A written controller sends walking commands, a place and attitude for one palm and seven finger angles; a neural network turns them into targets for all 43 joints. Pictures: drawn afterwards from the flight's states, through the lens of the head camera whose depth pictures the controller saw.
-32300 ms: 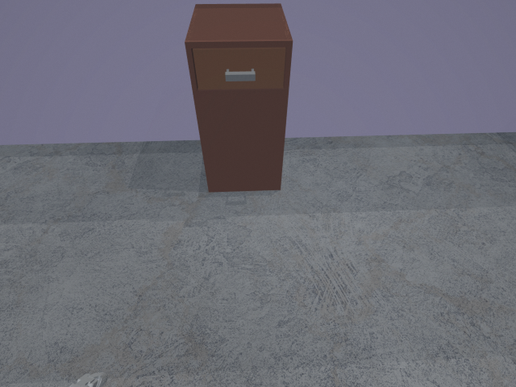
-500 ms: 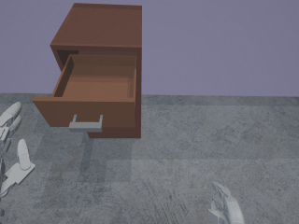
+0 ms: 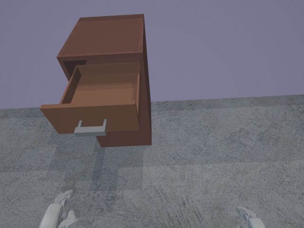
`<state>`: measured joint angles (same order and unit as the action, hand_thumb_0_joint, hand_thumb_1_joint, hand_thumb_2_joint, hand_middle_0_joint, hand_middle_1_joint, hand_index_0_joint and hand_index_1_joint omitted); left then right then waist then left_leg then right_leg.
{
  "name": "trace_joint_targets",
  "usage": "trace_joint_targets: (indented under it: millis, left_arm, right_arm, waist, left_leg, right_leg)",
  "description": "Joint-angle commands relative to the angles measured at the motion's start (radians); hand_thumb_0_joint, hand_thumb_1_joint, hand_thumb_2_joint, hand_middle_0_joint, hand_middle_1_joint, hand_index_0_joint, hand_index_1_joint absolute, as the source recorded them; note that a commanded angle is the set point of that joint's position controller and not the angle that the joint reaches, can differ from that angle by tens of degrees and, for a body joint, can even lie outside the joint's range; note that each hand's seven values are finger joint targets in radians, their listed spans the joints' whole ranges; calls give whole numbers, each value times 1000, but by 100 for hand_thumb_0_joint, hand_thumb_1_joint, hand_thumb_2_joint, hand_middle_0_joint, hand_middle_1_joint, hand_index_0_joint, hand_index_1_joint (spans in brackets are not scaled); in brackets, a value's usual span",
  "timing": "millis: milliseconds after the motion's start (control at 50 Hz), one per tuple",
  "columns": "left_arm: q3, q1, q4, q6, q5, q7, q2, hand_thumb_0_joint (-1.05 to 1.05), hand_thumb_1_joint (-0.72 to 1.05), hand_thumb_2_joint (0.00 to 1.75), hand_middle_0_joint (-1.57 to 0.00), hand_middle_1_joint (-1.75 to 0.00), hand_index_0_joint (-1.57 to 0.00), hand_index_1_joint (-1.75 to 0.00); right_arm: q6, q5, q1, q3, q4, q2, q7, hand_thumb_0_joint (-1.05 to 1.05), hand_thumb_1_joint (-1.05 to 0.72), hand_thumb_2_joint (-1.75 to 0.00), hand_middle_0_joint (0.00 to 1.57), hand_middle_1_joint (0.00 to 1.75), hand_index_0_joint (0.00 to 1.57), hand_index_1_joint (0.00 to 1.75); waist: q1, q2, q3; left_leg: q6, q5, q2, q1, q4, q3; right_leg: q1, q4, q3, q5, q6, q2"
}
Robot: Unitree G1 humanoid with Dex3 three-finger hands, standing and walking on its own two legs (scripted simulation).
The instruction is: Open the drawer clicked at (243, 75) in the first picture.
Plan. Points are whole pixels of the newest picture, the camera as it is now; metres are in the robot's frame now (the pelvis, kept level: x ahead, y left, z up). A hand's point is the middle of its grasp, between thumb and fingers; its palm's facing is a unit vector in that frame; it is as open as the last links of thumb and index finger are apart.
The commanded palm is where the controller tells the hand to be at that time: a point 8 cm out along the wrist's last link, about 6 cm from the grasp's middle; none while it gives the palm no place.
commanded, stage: let the arm hang, fingers relaxed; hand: left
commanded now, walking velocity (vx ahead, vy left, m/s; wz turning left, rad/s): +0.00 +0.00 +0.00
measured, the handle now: (92, 126) +0.47 +0.26 -0.07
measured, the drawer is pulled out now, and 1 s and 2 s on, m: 0.30 0.30 0.30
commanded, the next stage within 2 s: look to check the result in 0.92 s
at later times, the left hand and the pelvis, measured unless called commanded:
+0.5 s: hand out of the picture -0.04 +0.16 -0.15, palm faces +0.01 -0.97 -0.25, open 7.3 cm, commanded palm none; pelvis -0.02 -0.03 +0.02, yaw -1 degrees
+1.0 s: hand out of the picture -0.02 +0.13 -0.16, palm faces +0.02 -0.98 -0.18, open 7.4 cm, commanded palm none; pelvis -0.01 -0.03 +0.02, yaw -1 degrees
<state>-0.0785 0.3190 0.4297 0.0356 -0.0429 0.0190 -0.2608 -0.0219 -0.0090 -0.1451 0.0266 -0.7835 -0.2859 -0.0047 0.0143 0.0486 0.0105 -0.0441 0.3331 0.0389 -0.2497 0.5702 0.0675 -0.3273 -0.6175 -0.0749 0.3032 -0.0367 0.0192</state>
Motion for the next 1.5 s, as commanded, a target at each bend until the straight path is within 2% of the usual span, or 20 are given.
trace_joint_targets:
  millis: [0,40,80,120,140,160,180,240,360,460,500,620,680,740,800,860,1060,1160,1420,1480]
  left_arm:
    - [15,-30,120,-25,9,-2,-117,0,90,90,-20,-30,-20,-30]
    - [30,-38,226,-22,17,0,-110,0,90,90,-20,-30,-20,-30]
    - [39,-26,319,-25,20,1,-108,0,90,90,-20,-30,-20,-30]
    - [46,-13,403,-29,26,0,-92,0,90,90,-20,-30,-20,-30]
    - [36,-3,430,-31,25,3,-68,0,90,90,-20,-30,-20,-30]
    - [39,-4,456,-32,28,3,-75,0,90,90,-20,-30,-20,-30]
    - [42,-3,480,-35,26,4,-75,0,90,90,-20,-30,-20,-30]
    - [48,-6,543,-38,31,4,-59,0,90,90,-20,-30,-20,-30]
    - [55,12,636,-42,33,15,-25,0,90,90,-20,-30,-20,-30]
    - [54,27,668,-41,34,22,-4,0,90,90,-20,-30,-20,-30]
    - [53,36,675,-42,33,24,4,0,90,90,-20,-30,-20,-30]
    - [49,38,682,-42,32,26,21,0,90,90,-20,-30,-20,-30]
    - [47,45,684,-45,30,28,31,0,90,90,-20,-30,-20,-30]
    - [48,44,689,-45,32,27,42,0,90,90,-20,-30,-20,-30]
    - [47,45,689,-45,31,27,41,0,90,90,-20,-30,-20,-30]
    - [47,48,687,-48,33,25,45,0,90,90,-20,-30,-20,-30]
    - [49,52,696,-52,33,28,51,0,90,90,-20,-30,-20,-30]
    - [51,52,699,-51,33,29,55,0,90,90,-20,-30,-20,-30]
    - [52,40,695,-56,32,30,46,0,90,90,-20,-30,-20,-30]
    - [52,39,692,-56,31,31,42,0,90,90,-20,-30,-20,-30]
  right_arm:
    - [6,-13,-47,7,33,-56,15,0,-90,-90,20,30,20,30]
    - [13,-13,-44,-8,-12,-37,17,0,-90,-90,20,30,20,30]
    - [19,-8,-56,-15,-52,-32,19,0,-90,-90,20,30,20,30]
    - [23,-5,-76,-20,-96,-19,24,0,-90,-90,20,30,20,30]
    - [26,-11,-99,-16,-112,-3,27,0,-90,-90,20,30,20,30]
    - [29,-10,-116,-18,-130,4,26,0,-90,-90,20,30,20,30]
    - [32,-6,-137,-17,-144,2,27,0,-90,-90,20,30,20,30]
    - [36,-5,-189,-15,-194,18,30,0,-90,-90,20,30,20,30]
    - [39,-3,-259,-18,-274,49,36,0,-90,-90,20,30,20,30]
    - [40,-5,-293,-20,-314,73,39,0,-90,-90,20,30,20,30]
    - [39,-6,-304,-19,-322,84,40,0,-90,-90,20,30,20,30]
    - [33,-7,-315,-19,-337,110,43,0,-90,-90,20,30,20,30]
    - [32,-5,-317,-16,-338,116,44,0,-90,-90,20,30,20,30]
    - [31,-8,-319,-17,-343,127,47,0,-90,-90,20,30,20,30]
    - [31,-7,-326,-15,-339,129,47,0,-90,-90,20,30,20,30]
    - [25,-6,-323,-15,-337,122,49,0,-90,-90,20,30,20,30]
    - [20,-2,-306,-12,-339,119,54,0,-90,-90,20,30,20,30]
    - [20,-1,-289,-12,-340,116,55,0,-90,-90,20,30,20,30]
    - [16,-1,-266,-10,-339,103,56,0,-90,-90,20,30,20,30]
    - [20,1,-259,-8,-337,100,55,0,-90,-90,20,30,20,30]
  waist:
    - [1,-121,-7]
    - [-12,-3,33]
    - [-20,33,32]
    - [-21,79,40]
    - [-20,122,21]
    - [-20,116,20]
    - [-17,67,17]
    - [-10,-14,16]
    - [-5,-81,88]
    - [-6,-79,119]
    - [-5,-87,106]
    - [-8,-50,114]
    - [-8,-69,118]
    - [-7,-16,135]
    - [-6,-38,134]
    - [-7,-35,92]
    - [-5,-48,72]
    - [-6,-42,95]
    - [-2,-38,59]
    - [-2,-53,76]
  left_leg:
    - [4,-222,-91,44,-100,-121]
    - [2,-213,-110,19,-165,-131]
    - [2,-174,-120,15,-194,-134]
    - [5,-104,-110,18,-210,-121]
    - [5,-82,-110,23,-212,-117]
    - [4,-57,-107,20,-217,-116]
    - [3,-67,-114,37,-210,-117]
    - [3,-61,-111,53,-211,-106]
    - [2,-93,-119,60,-229,-97]
    - [2,-86,-118,51,-238,-91]
    - [1,-85,-120,53,-238,-87]
    - [1,-84,-119,39,-251,-87]
    - [3,-88,-120,41,-239,-83]
    - [3,-92,-121,33,-250,-83]
    - [3,-85,-124,30,-245,-84]
    - [4,-112,-123,47,-244,-84]
    - [7,-166,-134,74,-247,-84]
    - [8,-172,-137,82,-253,-83]
    - [10,-226,-145,124,-254,-77]
    - [11,-206,-143,122,-254,-76]
  right_leg:
    - [66,174,184,-297,-48,129]
    - [99,202,176,-222,-32,98]
    - [138,242,171,-151,-25,80]
    - [145,292,187,-82,-30,85]
    - [159,311,188,-62,-34,85]
    - [165,323,190,-35,-36,85]
    - [163,334,185,-36,-34,85]
    - [158,373,191,8,-34,93]
    - [119,395,177,12,-30,89]
    - [103,399,181,39,-28,81]
    - [108,396,177,39,-27,80]
    - [105,377,176,17,-29,75]
    - [99,376,173,10,-26,73]
    - [93,370,178,-9,-31,72]
    - [92,368,172,-4,-30,72]
    - [124,358,175,-52,-31,72]
    - [154,328,159,-178,-28,74]
    - [141,324,156,-198,-28,72]
    - [170,306,155,-302,-26,75]
    - [156,314,156,-285,-24,72]
